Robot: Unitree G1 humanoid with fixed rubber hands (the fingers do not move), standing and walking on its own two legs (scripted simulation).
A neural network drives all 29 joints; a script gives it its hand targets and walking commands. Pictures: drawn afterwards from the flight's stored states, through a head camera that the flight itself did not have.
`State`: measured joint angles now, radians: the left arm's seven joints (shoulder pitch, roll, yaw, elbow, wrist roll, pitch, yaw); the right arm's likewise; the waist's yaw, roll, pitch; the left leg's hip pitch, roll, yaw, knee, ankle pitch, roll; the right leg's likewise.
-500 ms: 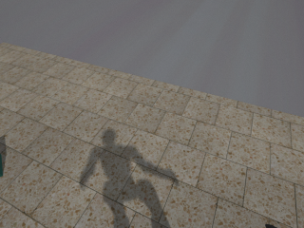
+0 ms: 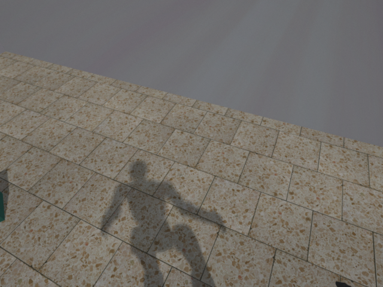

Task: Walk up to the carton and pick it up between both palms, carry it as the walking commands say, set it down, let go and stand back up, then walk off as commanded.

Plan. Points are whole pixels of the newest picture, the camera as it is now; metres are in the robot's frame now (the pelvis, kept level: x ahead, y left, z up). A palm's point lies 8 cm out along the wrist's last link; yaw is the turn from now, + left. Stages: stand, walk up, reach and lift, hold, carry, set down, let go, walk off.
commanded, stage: walk up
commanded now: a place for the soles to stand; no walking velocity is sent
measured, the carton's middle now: out of the picture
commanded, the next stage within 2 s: none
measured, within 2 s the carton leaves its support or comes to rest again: neither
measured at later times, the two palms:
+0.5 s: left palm out of the picture +0.04 +0.47 -0.09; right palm (257, 216) +0.31 -0.15 -0.08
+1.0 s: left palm out of the picture -0.03 +0.55 -0.09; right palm (133, 150) +0.56 +0.19 -0.08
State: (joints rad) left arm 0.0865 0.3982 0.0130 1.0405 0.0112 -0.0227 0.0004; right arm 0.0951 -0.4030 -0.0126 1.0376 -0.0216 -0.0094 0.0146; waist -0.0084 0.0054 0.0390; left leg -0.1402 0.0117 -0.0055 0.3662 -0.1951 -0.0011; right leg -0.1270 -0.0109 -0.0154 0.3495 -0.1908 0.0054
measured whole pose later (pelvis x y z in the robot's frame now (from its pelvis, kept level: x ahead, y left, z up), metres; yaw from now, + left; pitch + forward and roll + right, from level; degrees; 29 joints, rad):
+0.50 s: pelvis +0.08 +0.11 -0.02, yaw +24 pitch +0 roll +1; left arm 0.26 0.50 0.07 0.79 0.01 -0.10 -0.01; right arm 0.24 -0.47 -0.08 0.65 -0.04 0.02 0.13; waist -0.05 -0.03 0.02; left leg -0.35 -0.05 -0.06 0.59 -0.24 0.04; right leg -0.42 -0.06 -0.06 0.80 -0.47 0.01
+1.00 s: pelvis +0.20 +0.28 -0.03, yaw +44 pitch +0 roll +1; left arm 0.40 0.52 0.06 0.72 0.00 -0.10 0.00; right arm 0.10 -0.48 -0.10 0.66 0.01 -0.02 0.10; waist 0.08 0.01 0.08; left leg -0.41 -0.02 0.03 0.66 -0.24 0.03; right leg -0.35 -0.18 -0.06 1.11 -0.44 -0.01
